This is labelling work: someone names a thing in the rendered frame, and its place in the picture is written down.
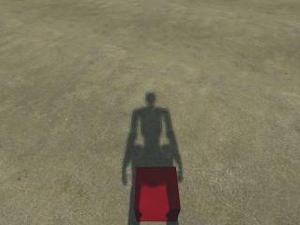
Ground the carton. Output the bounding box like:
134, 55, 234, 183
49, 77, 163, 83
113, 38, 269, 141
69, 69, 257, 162
134, 167, 181, 222

